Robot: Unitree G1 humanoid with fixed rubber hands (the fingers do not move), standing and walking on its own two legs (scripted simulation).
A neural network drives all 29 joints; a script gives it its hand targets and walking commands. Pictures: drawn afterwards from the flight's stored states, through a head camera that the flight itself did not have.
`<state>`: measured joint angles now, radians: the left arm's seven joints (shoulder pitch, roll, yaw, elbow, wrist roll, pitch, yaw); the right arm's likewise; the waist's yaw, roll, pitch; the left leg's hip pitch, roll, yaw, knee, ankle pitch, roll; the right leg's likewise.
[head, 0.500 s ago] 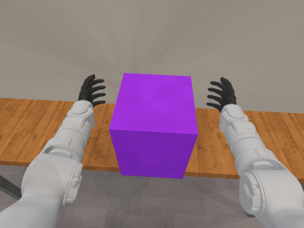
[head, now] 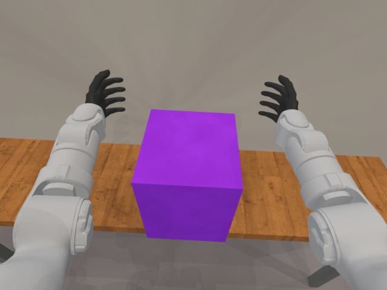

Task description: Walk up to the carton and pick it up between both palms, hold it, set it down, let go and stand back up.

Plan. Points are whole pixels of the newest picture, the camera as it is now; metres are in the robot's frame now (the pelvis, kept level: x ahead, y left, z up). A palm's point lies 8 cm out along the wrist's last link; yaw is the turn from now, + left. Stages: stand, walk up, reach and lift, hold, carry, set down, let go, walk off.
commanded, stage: set down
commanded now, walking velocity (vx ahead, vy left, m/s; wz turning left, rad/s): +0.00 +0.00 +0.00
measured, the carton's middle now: (189, 177) +0.40 +0.00 -0.01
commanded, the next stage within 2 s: none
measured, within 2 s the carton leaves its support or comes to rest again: neither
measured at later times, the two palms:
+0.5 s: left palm (91, 167) +0.38 +0.21 +0.08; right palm (279, 167) +0.35 -0.18 +0.09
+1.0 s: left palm (87, 230) +0.28 +0.22 +0.00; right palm (278, 224) +0.26 -0.17 +0.01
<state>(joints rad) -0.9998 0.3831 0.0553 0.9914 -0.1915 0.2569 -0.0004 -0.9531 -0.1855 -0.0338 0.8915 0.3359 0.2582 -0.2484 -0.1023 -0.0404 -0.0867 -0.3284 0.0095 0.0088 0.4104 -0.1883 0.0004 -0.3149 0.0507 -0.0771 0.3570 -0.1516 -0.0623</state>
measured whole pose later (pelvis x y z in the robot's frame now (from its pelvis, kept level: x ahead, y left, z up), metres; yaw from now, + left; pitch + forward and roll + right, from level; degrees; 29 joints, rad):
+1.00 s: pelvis +0.01 +0.02 +0.00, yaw -1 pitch -1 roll -1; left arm -0.04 0.20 0.02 0.47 -0.10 -0.19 -0.04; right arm -0.01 -0.08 0.01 0.47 0.15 -0.24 -0.13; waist -0.02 -0.02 0.04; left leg -0.17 -0.01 0.02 0.42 -0.23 0.03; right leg -0.15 0.04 -0.04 0.35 -0.15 -0.04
